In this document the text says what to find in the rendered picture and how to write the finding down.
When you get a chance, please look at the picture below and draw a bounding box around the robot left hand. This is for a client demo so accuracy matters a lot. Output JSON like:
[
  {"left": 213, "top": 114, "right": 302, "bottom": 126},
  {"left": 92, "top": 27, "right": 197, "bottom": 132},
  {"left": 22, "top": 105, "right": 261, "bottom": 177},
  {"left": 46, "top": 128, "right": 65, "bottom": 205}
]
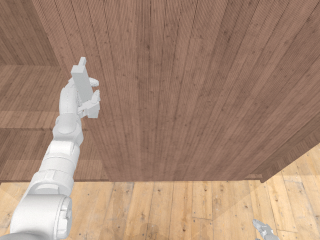
[{"left": 59, "top": 77, "right": 101, "bottom": 119}]

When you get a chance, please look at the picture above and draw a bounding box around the wardrobe door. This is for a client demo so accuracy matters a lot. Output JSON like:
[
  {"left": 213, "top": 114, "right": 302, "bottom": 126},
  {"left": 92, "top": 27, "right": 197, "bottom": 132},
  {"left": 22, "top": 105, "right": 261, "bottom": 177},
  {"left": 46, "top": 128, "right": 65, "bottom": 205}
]
[
  {"left": 250, "top": 111, "right": 320, "bottom": 174},
  {"left": 32, "top": 0, "right": 320, "bottom": 182}
]

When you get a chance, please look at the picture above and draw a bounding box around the handle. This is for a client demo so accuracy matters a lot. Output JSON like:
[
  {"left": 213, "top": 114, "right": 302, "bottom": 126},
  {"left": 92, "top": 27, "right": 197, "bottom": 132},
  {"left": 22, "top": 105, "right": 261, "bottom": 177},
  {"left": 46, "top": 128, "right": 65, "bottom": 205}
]
[{"left": 70, "top": 57, "right": 99, "bottom": 118}]

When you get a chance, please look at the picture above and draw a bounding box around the left robot upper arm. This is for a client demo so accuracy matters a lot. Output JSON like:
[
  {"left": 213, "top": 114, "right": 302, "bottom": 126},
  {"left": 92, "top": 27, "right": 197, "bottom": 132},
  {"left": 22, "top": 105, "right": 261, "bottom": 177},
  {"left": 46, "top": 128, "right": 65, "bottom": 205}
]
[{"left": 0, "top": 194, "right": 73, "bottom": 240}]

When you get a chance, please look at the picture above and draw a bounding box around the robot right hand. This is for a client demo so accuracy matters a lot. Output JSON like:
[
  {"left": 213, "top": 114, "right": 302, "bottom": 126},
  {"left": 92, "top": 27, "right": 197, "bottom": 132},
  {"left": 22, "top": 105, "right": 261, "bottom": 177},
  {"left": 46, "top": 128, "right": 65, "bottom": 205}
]
[{"left": 252, "top": 219, "right": 280, "bottom": 240}]

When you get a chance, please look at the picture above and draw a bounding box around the robot left forearm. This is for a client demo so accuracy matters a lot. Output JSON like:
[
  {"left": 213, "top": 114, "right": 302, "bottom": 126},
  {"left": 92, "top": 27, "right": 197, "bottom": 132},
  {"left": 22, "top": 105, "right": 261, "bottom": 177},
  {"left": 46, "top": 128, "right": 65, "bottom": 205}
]
[{"left": 10, "top": 113, "right": 84, "bottom": 234}]

